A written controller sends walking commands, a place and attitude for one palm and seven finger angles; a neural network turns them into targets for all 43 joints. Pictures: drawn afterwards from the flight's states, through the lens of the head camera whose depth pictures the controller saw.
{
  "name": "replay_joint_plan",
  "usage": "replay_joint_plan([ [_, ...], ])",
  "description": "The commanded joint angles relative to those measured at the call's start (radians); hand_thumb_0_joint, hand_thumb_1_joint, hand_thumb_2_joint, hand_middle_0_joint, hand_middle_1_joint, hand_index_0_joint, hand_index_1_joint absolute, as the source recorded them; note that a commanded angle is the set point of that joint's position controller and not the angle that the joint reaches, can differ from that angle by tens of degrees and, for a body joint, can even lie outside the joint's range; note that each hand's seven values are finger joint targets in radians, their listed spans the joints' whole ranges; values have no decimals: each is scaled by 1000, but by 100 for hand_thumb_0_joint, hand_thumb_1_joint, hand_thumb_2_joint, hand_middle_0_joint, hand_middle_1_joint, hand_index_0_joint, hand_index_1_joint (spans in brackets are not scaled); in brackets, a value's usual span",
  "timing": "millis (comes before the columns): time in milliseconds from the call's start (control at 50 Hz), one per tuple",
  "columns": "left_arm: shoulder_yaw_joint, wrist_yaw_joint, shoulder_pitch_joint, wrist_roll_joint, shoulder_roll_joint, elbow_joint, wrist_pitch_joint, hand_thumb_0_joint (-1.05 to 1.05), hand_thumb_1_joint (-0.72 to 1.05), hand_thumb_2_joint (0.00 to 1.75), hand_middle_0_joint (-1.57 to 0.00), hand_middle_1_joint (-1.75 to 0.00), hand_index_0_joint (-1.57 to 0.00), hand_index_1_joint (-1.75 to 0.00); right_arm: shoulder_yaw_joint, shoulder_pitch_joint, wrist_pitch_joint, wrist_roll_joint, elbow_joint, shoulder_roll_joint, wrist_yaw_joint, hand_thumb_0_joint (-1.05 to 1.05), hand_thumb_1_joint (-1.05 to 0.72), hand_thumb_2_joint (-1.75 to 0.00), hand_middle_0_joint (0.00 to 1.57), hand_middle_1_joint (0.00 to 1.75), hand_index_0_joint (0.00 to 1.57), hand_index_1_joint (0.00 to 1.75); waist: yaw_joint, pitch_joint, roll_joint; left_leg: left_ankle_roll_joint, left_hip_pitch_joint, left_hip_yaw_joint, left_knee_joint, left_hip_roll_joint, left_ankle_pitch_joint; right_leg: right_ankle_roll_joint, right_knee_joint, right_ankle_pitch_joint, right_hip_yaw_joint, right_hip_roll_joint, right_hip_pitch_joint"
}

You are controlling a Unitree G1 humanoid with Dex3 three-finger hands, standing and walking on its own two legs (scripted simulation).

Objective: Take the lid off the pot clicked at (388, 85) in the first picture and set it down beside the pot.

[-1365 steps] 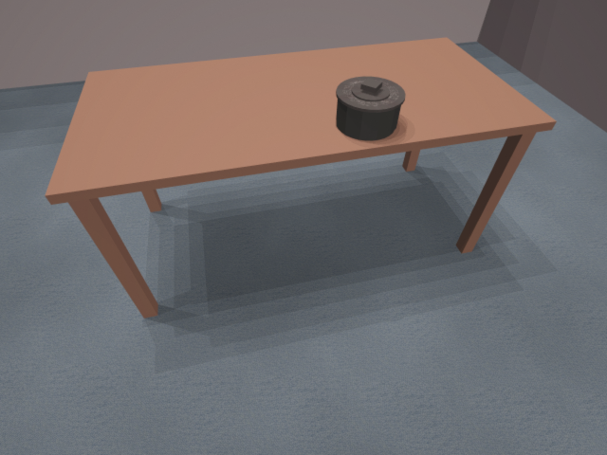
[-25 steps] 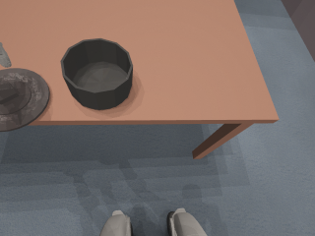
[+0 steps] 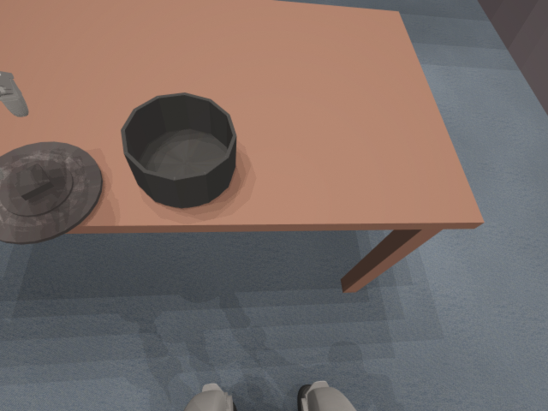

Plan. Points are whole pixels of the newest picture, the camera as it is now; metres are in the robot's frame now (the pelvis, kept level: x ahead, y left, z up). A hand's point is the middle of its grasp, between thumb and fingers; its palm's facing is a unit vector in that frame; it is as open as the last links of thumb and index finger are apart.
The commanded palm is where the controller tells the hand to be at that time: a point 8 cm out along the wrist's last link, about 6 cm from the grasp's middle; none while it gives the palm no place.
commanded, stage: raise the empty hand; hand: left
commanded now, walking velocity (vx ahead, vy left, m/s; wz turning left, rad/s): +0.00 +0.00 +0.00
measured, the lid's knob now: (31, 181) +0.48 +0.36 -0.04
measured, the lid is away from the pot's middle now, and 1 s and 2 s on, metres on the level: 0.24 0.24 0.24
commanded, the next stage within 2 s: draw the hand back to the body in 0.40 s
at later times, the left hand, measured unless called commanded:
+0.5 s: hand out of the picture +0.46 +0.36 +0.12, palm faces -0.47 -0.12 -0.88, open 10.8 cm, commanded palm +0.51 +0.35 +0.17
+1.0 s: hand out of the picture +0.41 +0.35 +0.12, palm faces -0.42 -0.11 -0.90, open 10.8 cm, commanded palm +0.42 +0.34 +0.18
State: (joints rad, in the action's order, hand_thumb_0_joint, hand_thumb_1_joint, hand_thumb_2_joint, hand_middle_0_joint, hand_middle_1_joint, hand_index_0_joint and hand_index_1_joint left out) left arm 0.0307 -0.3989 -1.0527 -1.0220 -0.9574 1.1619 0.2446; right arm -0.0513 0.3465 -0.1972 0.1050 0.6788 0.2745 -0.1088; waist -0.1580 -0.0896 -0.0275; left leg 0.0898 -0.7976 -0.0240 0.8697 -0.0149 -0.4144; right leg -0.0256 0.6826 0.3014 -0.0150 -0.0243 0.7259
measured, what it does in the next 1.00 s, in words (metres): stands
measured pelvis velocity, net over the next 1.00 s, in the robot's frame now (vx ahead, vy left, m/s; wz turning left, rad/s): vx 0.01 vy -0.01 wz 0.04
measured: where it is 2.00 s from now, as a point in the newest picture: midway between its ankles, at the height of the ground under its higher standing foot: outside the picture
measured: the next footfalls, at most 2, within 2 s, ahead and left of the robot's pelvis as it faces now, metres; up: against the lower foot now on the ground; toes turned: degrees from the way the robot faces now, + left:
none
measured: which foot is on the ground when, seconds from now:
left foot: down 0.00-1.00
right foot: down 0.00-1.00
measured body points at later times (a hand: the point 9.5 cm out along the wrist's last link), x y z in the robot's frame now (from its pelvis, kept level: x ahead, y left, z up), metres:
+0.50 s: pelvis +0.01 +0.00 +0.01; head +0.11 +0.03 +0.45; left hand +0.48 +0.36 +0.17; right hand +0.02 -0.28 -0.10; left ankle -0.01 +0.05 -0.70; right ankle +0.01 -0.20 -0.70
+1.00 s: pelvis +0.01 -0.01 +0.02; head +0.08 +0.00 +0.47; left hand +0.43 +0.35 +0.17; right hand +0.08 -0.28 -0.10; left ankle -0.01 +0.05 -0.70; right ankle +0.01 -0.20 -0.70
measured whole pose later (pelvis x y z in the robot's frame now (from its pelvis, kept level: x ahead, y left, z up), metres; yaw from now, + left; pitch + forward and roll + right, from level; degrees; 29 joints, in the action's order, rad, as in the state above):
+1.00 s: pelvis +0.01 -0.01 +0.02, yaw +3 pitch +13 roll -3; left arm 0.08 -0.42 -0.81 -0.95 -0.86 0.94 0.24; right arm -0.01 0.29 -0.23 0.09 0.65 0.27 -0.06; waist -0.08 -0.07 -0.04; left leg 0.07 -0.55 -0.01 0.68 0.01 -0.34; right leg -0.03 0.52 0.26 0.00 -0.05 0.49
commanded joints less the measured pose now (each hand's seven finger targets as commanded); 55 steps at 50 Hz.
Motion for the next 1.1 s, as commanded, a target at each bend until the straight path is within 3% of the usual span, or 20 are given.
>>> replay_joint_plan([
  [0, 50, 37, -438, 19, -298, -188, -5, 0, 19, 21, -25, -104, -25, -104, 75, 150, 20, -10, -22, 213, -20, 0, -90, -90, 20, 30, 20, 30, 6, -435, -220, -68, 554, 84, -122, -22, 636, 53, -46, -156, 95, 88, 4],
  [80, 83, 30, -443, 21, -338, -213, 1, 0, 19, 21, -25, -104, -25, -104, 74, 148, 25, -9, -28, 210, -20, 0, -90, -90, 20, 30, 20, 30, 22, -458, -224, -62, 562, 78, -128, -18, 664, 56, -61, -200, 91, 85, -50],
  [140, 64, 19, -439, 32, -318, -185, -14, 0, 19, 21, -25, -104, -25, -104, 77, 145, 24, -5, -24, 213, -18, 0, -90, -90, 20, 30, 20, 30, 13, -432, -179, -51, 536, 66, -139, -14, 620, 50, -75, -210, 88, 82, -80],
  [180, 59, 14, -461, 29, -309, -230, -8, 0, 19, 21, -25, -104, -25, -104, 81, 150, 25, -8, -20, 210, -18, 0, -90, -90, 20, 30, 20, 30, 23, -456, -246, -66, 596, 74, -144, -19, 720, 56, -79, -232, 94, 83, -66],
  [260, 82, 5, -423, 31, -335, -183, -13, 0, 19, 21, -25, -104, -25, -104, 81, 147, 21, -6, -25, 212, -15, 0, -90, -90, 20, 30, 20, 30, 25, -428, -166, -55, 559, 67, -153, -11, 665, 51, -97, -229, 91, 83, -107],
  [360, -15, -13, -440, 36, -226, -163, -20, 0, 19, 21, -25, -104, -25, -104, 84, 135, 22, -1, -14, 214, -3, 0, -90, -90, 20, 30, 20, 30, 14, -349, -182, -55, 559, 63, -170, -19, 612, 57, -108, -185, 98, 81, -57],
  [400, 19, -12, -461, 33, -256, -232, -7, 0, 19, 21, -25, -104, -25, -104, 92, 145, 18, -10, -12, 214, -4, 0, -90, -90, 20, 30, 20, 30, 23, -419, -226, -68, 628, 73, -161, -21, 720, 57, -105, -215, 96, 83, -62],
  [460, 69, -8, -446, 43, -304, -237, 4, 0, 19, 21, -25, -104, -25, -104, 92, 139, 16, -12, -19, 211, -12, 0, -90, -90, 20, 30, 20, 30, 24, -464, -170, -52, 606, 70, -161, -12, 690, 52, -110, -248, 89, 79, -125],
  [540, 72, 6, -426, 45, -284, -252, 2, 0, 19, 21, -25, -104, -25, -104, 95, 126, 18, -16, -19, 209, -4, 0, -90, -90, 20, 30, 20, 30, 40, -422, -224, -69, 627, 78, -181, -16, 715, 61, -116, -228, 101, 75, -103],
  [580, 121, 19, -379, 32, -320, -281, 9, 0, 19, 21, -25, -104, -25, -104, 97, 122, 17, -21, -36, 203, 2, 0, -90, -90, 20, 30, 20, 30, 62, -456, -216, -74, 652, 82, -178, -13, 789, 64, -116, -259, 99, 77, -128],
  [660, 93, 22, -314, 42, -258, -259, -16, 0, 19, 21, -25, -104, -25, -104, 103, 96, 7, -19, -53, 195, 14, 0, -90, -90, 20, 30, 20, 30, 60, -411, -150, -56, 596, 68, -205, -3, 668, 59, -138, -244, 98, 71, -168],
  [780, 137, 17, -261, 66, -279, -375, -5, 0, 19, 21, -25, -104, -25, -104, 110, 61, -1, -21, -79, 188, 21, 0, -90, -90, 20, 30, 20, 30, 76, -441, -168, -52, 658, 71, -217, 1, 757, 62, -152, -297, 95, 65, -219],
  [840, 142, 16, -211, 87, -262, -358, -6, 0, 19, 21, -25, -104, -25, -104, 108, 36, -4, -20, -84, 185, 23, 0, -90, -90, 20, 30, 20, 30, 75, -381, -122, -37, 606, 62, -243, 6, 641, 59, -166, -264, 99, 59, -248],
  [920, 134, 24, -151, 88, -228, -424, 2, 0, 19, 21, -25, -104, -25, -104, 108, 4, -7, -23, -100, 174, 33, 0, -90, -90, 20, 30, 20, 30, 86, -359, -169, -46, 641, 69, -253, 7, 685, 65, -177, -260, 104, 59, -247],
  [960, 140, 23, -114, 101, -224, -412, -2, 0, 19, 21, -25, -104, -25, -104, 107, -12, -7, -21, -107, 172, 36, 0, -90, -90, 20, 30, 20, 30, 89, -330, -127, -34, 605, 62, -268, 10, 601, 64, -187, -240, 100, 55, -274],
  [980, 214, 173, -248, 673, 56, -449, -12, 0, 19, 21, -25, -104, -25, -104, 97, 126, 36, -7, -164, 102, 14, 0, -90, -90, 20, 30, 20, 30, 27, -247, -195, -99, 775, 100, -344, -51, 514, 91, -205, -183, 95, 28, -222],
  [1000, 156, 244, -121, 745, 120, -368, -40, 0, 19, 21, -25, -104, -25, -104, 79, 72, 59, -14, -144, 128, 10, 0, -90, -90, 20, 30, 20, 30, 49, -171, -136, -87, 779, 147, -365, -79, 374, 87, -222, -107, 93, 30, -207],
  [1020, 147, 284, -170, 769, 136, -495, -40, 0, 19, 21, -25, -104, -25, -104, 75, 39, 85, -12, -158, 126, 6, 0, -90, -90, 20, 30, 20, 30, 56, -190, -128, -93, 795, 178, -400, -89, 305, 84, -229, -89, 90, 22, -215],
  [1040, 233, 323, -111, 842, 87, -497, -47, 0, 19, 21, -25, -104, -25, -104, 79, 33, 108, -25, -156, 143, -2, 0, -90, -90, 20, 30, 20, 30, 72, -244, -68, -80, 787, 164, -398, -86, 318, 83, -240, -115, 74, 14, -278],
  [1080, 370, 389, -55, 900, -37, -497, -54, 0, 19, 21, -25, -104, -25, -104, 69, 25, 133, -35, -141, 166, -4, 0, -90, -90, 20, 30, 20, 30, 103, -311, -20, -70, 746, 109, -383, -59, 396, 83, -252, -212, 56, 9, -404],
])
